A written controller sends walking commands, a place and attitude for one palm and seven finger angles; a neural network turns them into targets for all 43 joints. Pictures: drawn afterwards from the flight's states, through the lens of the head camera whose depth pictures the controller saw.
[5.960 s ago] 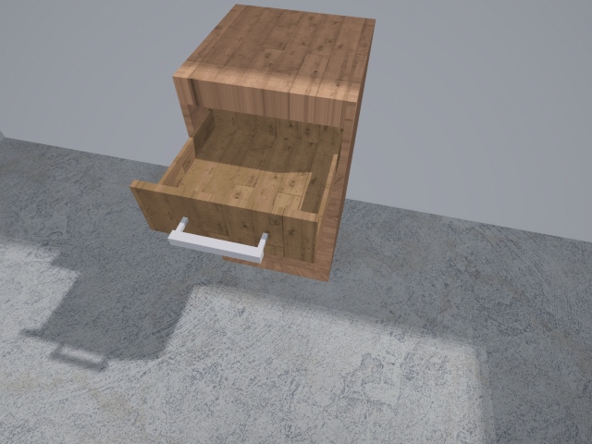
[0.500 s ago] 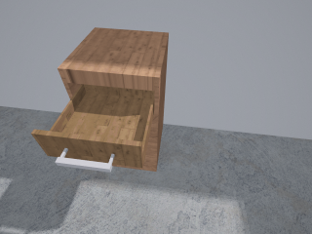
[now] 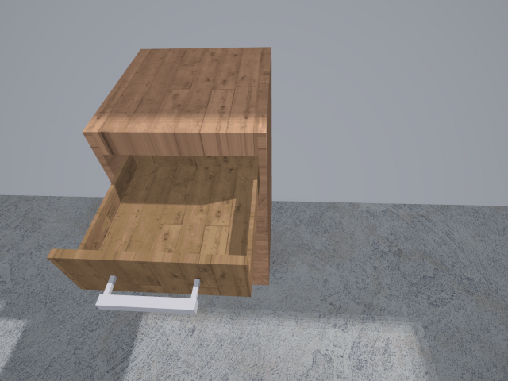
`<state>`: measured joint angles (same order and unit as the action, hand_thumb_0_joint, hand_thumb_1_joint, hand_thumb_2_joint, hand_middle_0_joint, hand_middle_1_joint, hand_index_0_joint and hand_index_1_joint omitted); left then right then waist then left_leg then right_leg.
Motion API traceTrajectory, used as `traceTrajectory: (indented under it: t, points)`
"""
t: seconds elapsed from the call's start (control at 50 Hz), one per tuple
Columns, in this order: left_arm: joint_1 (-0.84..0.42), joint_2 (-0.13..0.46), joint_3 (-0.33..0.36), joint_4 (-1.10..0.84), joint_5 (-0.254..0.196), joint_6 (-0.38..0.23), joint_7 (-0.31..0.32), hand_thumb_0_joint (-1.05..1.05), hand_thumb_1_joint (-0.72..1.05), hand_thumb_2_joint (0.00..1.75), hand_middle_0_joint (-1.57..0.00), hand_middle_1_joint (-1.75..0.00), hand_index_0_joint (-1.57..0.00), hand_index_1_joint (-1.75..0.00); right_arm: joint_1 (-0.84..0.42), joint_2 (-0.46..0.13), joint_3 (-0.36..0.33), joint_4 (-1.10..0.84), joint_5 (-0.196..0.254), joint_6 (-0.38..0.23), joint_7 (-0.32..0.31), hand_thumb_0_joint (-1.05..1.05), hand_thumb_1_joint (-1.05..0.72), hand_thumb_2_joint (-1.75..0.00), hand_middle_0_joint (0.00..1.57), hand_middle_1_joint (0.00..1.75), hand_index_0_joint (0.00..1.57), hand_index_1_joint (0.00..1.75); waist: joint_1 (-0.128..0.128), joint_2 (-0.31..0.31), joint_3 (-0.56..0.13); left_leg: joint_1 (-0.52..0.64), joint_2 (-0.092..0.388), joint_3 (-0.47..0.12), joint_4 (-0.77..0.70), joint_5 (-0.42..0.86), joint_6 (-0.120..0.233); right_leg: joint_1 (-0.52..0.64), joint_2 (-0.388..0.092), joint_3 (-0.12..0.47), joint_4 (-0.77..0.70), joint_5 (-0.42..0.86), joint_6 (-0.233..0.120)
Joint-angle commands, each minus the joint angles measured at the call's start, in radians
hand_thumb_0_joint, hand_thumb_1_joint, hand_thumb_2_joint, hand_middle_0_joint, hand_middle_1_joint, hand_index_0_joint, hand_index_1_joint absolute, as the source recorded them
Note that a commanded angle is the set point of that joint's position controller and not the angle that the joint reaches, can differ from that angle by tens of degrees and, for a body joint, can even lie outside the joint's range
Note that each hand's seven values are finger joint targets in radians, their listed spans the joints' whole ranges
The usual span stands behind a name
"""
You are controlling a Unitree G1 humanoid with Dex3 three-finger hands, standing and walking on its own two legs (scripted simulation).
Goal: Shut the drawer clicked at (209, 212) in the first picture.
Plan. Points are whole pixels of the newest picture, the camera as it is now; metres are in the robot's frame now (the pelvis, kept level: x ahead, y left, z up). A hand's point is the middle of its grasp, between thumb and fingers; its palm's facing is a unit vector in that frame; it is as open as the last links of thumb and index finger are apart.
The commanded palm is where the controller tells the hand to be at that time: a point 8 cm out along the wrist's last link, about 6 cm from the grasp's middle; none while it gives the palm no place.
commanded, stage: come to a stop and stand still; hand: left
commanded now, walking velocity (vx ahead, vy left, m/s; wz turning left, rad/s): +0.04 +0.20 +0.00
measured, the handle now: (150, 293) +0.30 +0.23 -0.11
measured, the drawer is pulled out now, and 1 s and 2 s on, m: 0.29 0.29 0.29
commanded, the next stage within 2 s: look again from close up in 1.90 s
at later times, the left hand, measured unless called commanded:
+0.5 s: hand out of the picture +0.05 +0.25 -0.17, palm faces -0.01 -0.97 -0.26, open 7.4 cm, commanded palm none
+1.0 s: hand out of the picture +0.02 +0.22 -0.16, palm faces -0.02 -0.98 -0.20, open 7.3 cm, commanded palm none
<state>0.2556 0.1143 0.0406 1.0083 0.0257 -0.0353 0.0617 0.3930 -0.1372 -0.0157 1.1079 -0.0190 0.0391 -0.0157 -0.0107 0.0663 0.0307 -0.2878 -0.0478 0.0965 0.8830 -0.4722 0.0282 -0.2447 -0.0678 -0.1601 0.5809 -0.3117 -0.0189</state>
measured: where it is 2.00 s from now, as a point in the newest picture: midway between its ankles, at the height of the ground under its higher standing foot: outside the picture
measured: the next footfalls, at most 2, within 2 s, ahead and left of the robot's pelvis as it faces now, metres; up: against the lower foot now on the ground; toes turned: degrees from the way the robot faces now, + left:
left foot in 0.22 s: +0.12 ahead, +0.22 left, +0.00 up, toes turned +3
right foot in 0.48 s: +0.06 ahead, -0.02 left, +0.00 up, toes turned -6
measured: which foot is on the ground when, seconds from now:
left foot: up 0.00-0.20, down 0.22-0.48, up 0.50-0.72, down 0.74-1.00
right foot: down 0.00-0.22, up 0.24-0.46, down 0.48-1.00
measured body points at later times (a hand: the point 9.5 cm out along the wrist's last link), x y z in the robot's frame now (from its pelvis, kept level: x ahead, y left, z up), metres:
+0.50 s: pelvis +0.03 +0.05 +0.00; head +0.05 +0.04 +0.45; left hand +0.05 +0.30 -0.15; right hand +0.07 -0.18 -0.17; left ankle +0.09 +0.22 -0.73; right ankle +0.02 -0.02 -0.73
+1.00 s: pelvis +0.02 +0.06 +0.01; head +0.03 +0.05 +0.46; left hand +0.02 +0.27 -0.15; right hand +0.00 -0.15 -0.16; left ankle +0.02 +0.17 -0.73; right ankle +0.02 -0.02 -0.73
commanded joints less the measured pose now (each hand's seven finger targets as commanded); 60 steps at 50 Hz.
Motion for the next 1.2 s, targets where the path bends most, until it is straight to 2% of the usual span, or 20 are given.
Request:
traceTrajectory:
  t: [0.0, 0.06, 0.14, 0.16, 0.18, 0.2, 0.24, 0.28, 0.4, 0.44, 0.46, 0.5, 0.62, 0.74, 0.88, 0.9, 0.92, 0.98, 1.04, 1.18]
  points:
    - [0.094, 0.169, 0.046, -0.012, 0.002, 0.005, 0.022, 0.00, 0.90, 0.90, -0.20, -0.30, -0.20, -0.30, -0.035, -0.077, -0.033, -0.107, -0.013, 0.008, 0.021, 0.00, -0.90, -0.90, 0.20, 0.30, 0.20, 0.30, 0.020, -0.215, 0.103, -0.288, 0.152, -0.146, 0.235, 0.058, -0.041, 0.021, -0.352, 0.300, -0.335, 0.299, -0.183]
    - [0.002, 0.190, 0.048, -0.047, 0.013, 0.012, -0.001, 0.00, 0.90, 0.90, -0.20, -0.30, -0.20, -0.30, 0.004, -0.032, -0.032, -0.102, 0.004, -0.002, 0.029, 0.00, -0.90, -0.90, 0.20, 0.30, 0.20, 0.30, -0.023, -0.259, 0.064, -0.094, 0.134, -0.054, -0.019, 0.135, -0.059, -0.106, -0.232, 0.113, -0.296, 0.263, -0.103]
    - [0.025, 0.200, 0.046, -0.037, 0.009, 0.040, -0.022, 0.00, 0.90, 0.90, -0.20, -0.30, -0.20, -0.30, 0.068, -0.064, -0.035, -0.072, 0.007, -0.041, 0.017, 0.00, -0.90, -0.90, 0.20, 0.30, 0.20, 0.30, -0.034, -0.157, 0.013, 0.138, 0.074, 0.043, -0.340, 0.365, -0.078, -0.140, -0.126, 0.067, -0.081, 0.107, -0.038]
    - [0.065, 0.164, 0.035, -0.033, 0.002, 0.048, -0.027, 0.00, 0.90, 0.90, -0.20, -0.30, -0.20, -0.30, 0.096, -0.118, -0.045, -0.063, 0.004, -0.051, 0.012, 0.00, -0.90, -0.90, 0.20, 0.30, 0.20, 0.30, -0.029, -0.002, -0.021, 0.193, 0.117, -0.022, -0.392, 0.427, -0.076, -0.155, -0.076, 0.061, 0.052, 0.019, -0.013]
    - [0.104, 0.112, 0.025, -0.036, -0.008, 0.054, -0.029, 0.00, 0.90, 0.90, -0.20, -0.30, -0.20, -0.30, 0.099, -0.191, -0.059, -0.079, -0.003, -0.064, 0.005, 0.00, -0.90, -0.90, 0.20, 0.30, 0.20, 0.30, -0.023, 0.228, -0.031, 0.153, 0.302, -0.271, -0.527, 0.539, -0.008, -0.191, 0.011, 0.034, 0.170, -0.182, 0.041]
    - [0.101, 0.098, 0.019, -0.040, -0.012, 0.059, -0.026, 0.00, 0.90, 0.90, -0.20, -0.30, -0.20, -0.30, 0.063, -0.241, -0.066, -0.097, -0.007, -0.061, -0.006, 0.00, -0.90, -0.90, 0.20, 0.30, 0.20, 0.30, -0.024, 0.261, -0.025, 0.036, 0.405, -0.414, -0.642, 0.462, 0.077, -0.151, 0.042, 0.106, 0.288, -0.314, 0.041]
    - [0.095, 0.075, 0.012, -0.031, -0.004, 0.057, -0.032, 0.00, 0.90, 0.90, -0.20, -0.30, -0.20, -0.30, -0.063, -0.236, -0.062, -0.126, -0.016, -0.066, -0.013, 0.00, -0.90, -0.90, 0.20, 0.30, 0.20, 0.30, 0.016, 0.080, 0.046, -0.084, 0.402, -0.368, -0.668, 0.279, 0.118, -0.128, 0.000, 0.129, 0.335, -0.244, 0.024]
    - [0.102, 0.101, 0.016, -0.006, 0.001, 0.067, -0.044, 0.00, 0.90, 0.90, -0.20, -0.30, -0.20, -0.30, -0.129, -0.215, -0.057, -0.126, -0.016, -0.051, -0.021, 0.00, -0.90, -0.90, 0.20, 0.30, 0.20, 0.30, 0.014, 0.190, 0.025, -0.045, 0.373, -0.306, -0.621, 0.391, 0.114, -0.132, 0.001, 0.133, 0.320, -0.203, 0.028]
    - [0.151, 0.118, 0.019, -0.016, -0.004, 0.071, -0.055, 0.00, 0.90, 0.90, -0.20, -0.30, -0.20, -0.30, -0.143, -0.232, -0.070, -0.107, -0.012, -0.026, -0.032, 0.00, -0.90, -0.90, 0.20, 0.30, 0.20, 0.30, 0.027, 0.102, -0.084, 0.035, 0.350, -0.209, -0.489, 0.521, 0.078, 0.001, 0.042, 0.117, 0.009, -0.028, 0.017]
    - [0.178, 0.158, 0.022, -0.013, 0.007, 0.060, -0.047, 0.00, 0.90, 0.90, -0.20, -0.30, -0.20, -0.30, -0.130, -0.179, -0.066, -0.108, -0.001, -0.020, -0.025, 0.00, -0.90, -0.90, 0.20, 0.30, 0.20, 0.30, 0.032, -0.094, -0.083, -0.046, 0.232, -0.115, -0.341, 0.338, 0.004, 0.091, -0.016, 0.222, -0.227, 0.133, -0.004]
    - [0.144, 0.217, 0.025, -0.016, 0.012, 0.055, -0.040, 0.00, 0.90, 0.90, -0.20, -0.30, -0.20, -0.30, -0.118, -0.112, -0.050, -0.119, 0.006, -0.015, -0.020, 0.00, -0.90, -0.90, 0.20, 0.30, 0.20, 0.30, 0.012, -0.299, -0.049, -0.136, 0.116, -0.006, -0.237, 0.107, -0.044, 0.088, -0.160, 0.376, -0.294, 0.234, -0.047]
    - [0.086, 0.209, 0.019, -0.035, 0.010, 0.047, -0.032, 0.00, 0.90, 0.90, -0.20, -0.30, -0.20, -0.30, -0.150, -0.100, -0.042, -0.113, 0.000, -0.002, -0.017, 0.00, -0.90, -0.90, 0.20, 0.30, 0.20, 0.30, 0.015, -0.308, -0.015, -0.130, 0.098, -0.079, -0.033, -0.038, -0.042, -0.020, -0.194, 0.389, -0.338, 0.221, -0.132]
    - [0.081, 0.171, 0.001, 0.002, 0.004, 0.026, -0.025, 0.00, 0.90, 0.90, -0.20, -0.30, -0.20, -0.30, -0.119, -0.063, -0.025, -0.051, 0.010, -0.015, -0.012, 0.00, -0.90, -0.90, 0.20, 0.30, 0.20, 0.30, 0.004, -0.175, -0.001, -0.076, 0.098, -0.045, -0.139, 0.021, -0.051, 0.083, -0.144, 0.280, -0.265, 0.506, -0.173]
    - [0.108, 0.106, -0.018, 0.042, -0.023, 0.026, -0.023, 0.00, 0.90, 0.90, -0.20, -0.30, -0.20, -0.30, -0.078, -0.097, -0.002, 0.002, 0.006, -0.048, -0.029, 0.00, -0.90, -0.90, 0.20, 0.30, 0.20, 0.30, 0.032, 0.020, -0.001, 0.141, 0.210, -0.159, -0.530, 0.527, 0.002, 0.055, -0.016, 0.211, -0.215, 0.318, -0.022]
    - [0.127, 0.107, -0.030, 0.091, -0.016, 0.027, -0.024, 0.00, 0.90, 0.90, -0.20, -0.30, -0.20, -0.30, -0.061, -0.071, 0.013, 0.026, 0.009, -0.045, -0.027, 0.00, -0.90, -0.90, 0.20, 0.30, 0.20, 0.30, 0.030, -0.019, 0.070, 0.074, 0.181, -0.146, -0.591, 0.307, -0.001, 0.097, -0.031, 0.218, -0.286, 0.179, -0.017]
    - [0.182, 0.151, -0.028, 0.107, -0.004, -0.002, 0.020, 0.00, 0.90, 0.90, -0.20, -0.30, -0.20, -0.30, -0.148, -0.115, 0.000, -0.047, 0.019, -0.064, -0.018, 0.00, -0.90, -0.90, 0.20, 0.30, 0.20, 0.30, 0.052, -0.079, 0.163, -0.045, 0.139, -0.034, -0.332, 0.212, -0.044, 0.031, -0.104, 0.271, -0.262, 0.691, 0.084]
    - [0.178, 0.190, -0.026, 0.107, -0.011, -0.016, 0.015, 0.00, 0.90, 0.90, -0.20, -0.30, -0.20, -0.30, -0.109, -0.073, 0.016, -0.065, 0.020, -0.052, -0.015, 0.00, -0.90, -0.90, 0.20, 0.30, 0.20, 0.30, 0.000, -0.110, 0.087, -0.011, 0.108, -0.056, -0.346, 0.187, -0.035, 0.103, -0.158, 0.302, -0.229, 0.901, 0.053]
    - [0.127, 0.142, -0.035, 0.065, -0.021, -0.009, 0.004, 0.00, 0.90, 0.90, -0.20, -0.30, -0.20, -0.30, 0.016, -0.065, 0.007, -0.050, 0.012, -0.057, -0.015, 0.00, -0.90, -0.90, 0.20, 0.30, 0.20, 0.30, -0.029, -0.144, -0.149, 0.106, 0.110, -0.090, -0.376, 0.207, -0.011, 0.149, -0.113, 0.255, -0.222, 0.393, -0.040]
    - [0.079, 0.120, -0.036, 0.048, -0.014, 0.004, -0.009, 0.00, 0.90, 0.90, -0.20, -0.30, -0.20, -0.30, -0.003, -0.075, 0.003, -0.051, 0.001, -0.051, -0.009, 0.00, -0.90, -0.90, 0.20, 0.30, 0.20, 0.30, -0.023, -0.081, 0.004, 0.075, 0.122, -0.121, -0.431, 0.188, 0.001, -0.025, -0.069, 0.249, -0.268, -0.056, -0.055]
    - [0.135, 0.099, -0.038, 0.055, -0.009, 0.010, -0.019, 0.00, 0.90, 0.90, -0.20, -0.30, -0.20, -0.30, 0.013, -0.090, 0.009, -0.058, 0.000, -0.055, -0.004, 0.00, -0.90, -0.90, 0.20, 0.30, 0.20, 0.30, 0.004, -0.087, 0.127, -0.077, 0.135, -0.193, -0.545, 0.063, 0.027, -0.049, -0.028, 0.225, -0.227, -0.106, -0.043]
